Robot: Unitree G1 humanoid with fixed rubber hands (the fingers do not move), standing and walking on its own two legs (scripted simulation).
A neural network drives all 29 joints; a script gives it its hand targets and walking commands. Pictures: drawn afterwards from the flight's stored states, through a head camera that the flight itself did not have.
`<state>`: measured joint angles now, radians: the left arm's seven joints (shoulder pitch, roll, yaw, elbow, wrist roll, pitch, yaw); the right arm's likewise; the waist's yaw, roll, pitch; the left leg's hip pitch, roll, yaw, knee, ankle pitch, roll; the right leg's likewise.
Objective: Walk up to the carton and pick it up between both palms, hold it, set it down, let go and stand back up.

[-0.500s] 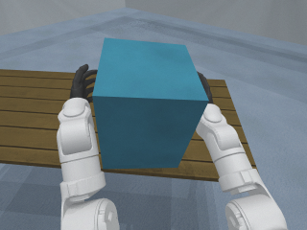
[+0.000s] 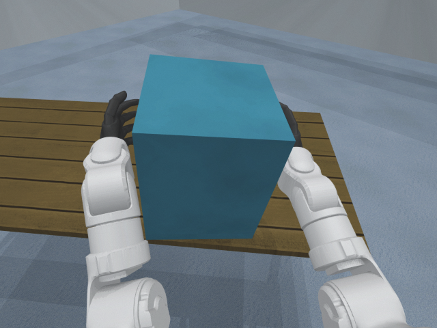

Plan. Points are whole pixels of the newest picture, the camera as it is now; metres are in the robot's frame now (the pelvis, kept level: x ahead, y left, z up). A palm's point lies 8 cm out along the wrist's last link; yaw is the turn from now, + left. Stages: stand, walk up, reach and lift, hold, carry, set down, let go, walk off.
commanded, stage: hold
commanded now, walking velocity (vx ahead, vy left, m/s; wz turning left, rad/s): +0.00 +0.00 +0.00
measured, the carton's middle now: (204, 152) +0.38 +0.01 +0.17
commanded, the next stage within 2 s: none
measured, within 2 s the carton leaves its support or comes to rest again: neither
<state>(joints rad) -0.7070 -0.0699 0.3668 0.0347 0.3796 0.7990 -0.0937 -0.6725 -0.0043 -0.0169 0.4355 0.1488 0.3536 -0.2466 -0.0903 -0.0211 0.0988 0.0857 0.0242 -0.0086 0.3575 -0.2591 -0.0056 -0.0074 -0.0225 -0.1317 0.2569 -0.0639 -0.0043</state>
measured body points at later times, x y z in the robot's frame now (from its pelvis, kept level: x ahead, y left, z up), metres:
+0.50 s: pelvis +0.00 +0.00 +0.00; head -0.04 +0.01 +0.45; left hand +0.38 +0.15 +0.23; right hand +0.37 -0.14 +0.19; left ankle -0.02 +0.12 -0.75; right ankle +0.06 -0.12 -0.75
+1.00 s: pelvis +0.00 +0.00 +0.00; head -0.03 +0.01 +0.45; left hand +0.38 +0.15 +0.23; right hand +0.38 -0.14 +0.19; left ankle -0.02 +0.12 -0.75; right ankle +0.06 -0.12 -0.75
